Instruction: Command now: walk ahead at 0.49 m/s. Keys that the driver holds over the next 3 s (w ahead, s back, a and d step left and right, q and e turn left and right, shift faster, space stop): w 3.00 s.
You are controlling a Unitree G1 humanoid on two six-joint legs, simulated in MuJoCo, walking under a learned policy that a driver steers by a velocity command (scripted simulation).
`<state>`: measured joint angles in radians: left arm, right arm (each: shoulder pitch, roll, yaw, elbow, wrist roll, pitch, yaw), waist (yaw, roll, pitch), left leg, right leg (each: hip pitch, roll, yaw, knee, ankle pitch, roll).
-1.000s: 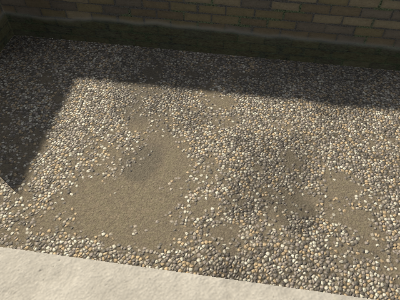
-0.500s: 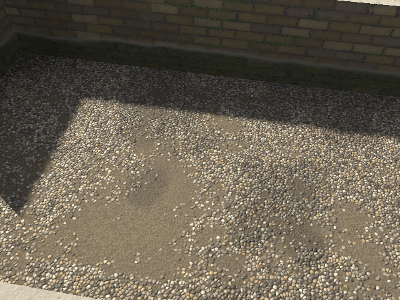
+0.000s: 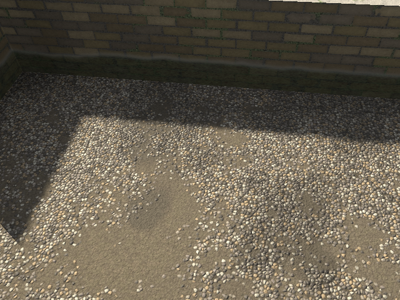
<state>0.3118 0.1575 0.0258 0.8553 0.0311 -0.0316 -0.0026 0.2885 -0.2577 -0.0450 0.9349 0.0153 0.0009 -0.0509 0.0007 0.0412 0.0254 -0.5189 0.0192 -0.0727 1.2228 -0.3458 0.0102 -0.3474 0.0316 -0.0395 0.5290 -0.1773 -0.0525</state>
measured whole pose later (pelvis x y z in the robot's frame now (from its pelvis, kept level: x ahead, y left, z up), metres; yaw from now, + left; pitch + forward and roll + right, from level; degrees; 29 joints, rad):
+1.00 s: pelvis +0.11 +0.02 +0.01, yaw +0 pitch +0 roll +0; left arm 0.07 0.29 -0.13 0.45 0.06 0.04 -0.04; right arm 0.09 -0.29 0.12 0.43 -0.06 0.03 0.03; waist -0.01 0.00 -0.03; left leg -0.24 0.02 -0.03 0.51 -0.27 -0.02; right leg -0.17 0.01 0.01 0.49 -0.32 0.00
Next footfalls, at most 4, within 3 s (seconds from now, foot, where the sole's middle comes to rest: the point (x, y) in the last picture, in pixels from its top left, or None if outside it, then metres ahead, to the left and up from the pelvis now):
0.22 left None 0.15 0.16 -0.77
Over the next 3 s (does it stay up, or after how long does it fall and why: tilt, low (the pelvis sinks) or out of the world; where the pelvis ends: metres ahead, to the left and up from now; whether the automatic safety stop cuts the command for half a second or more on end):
stays up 0.11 0.02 0.01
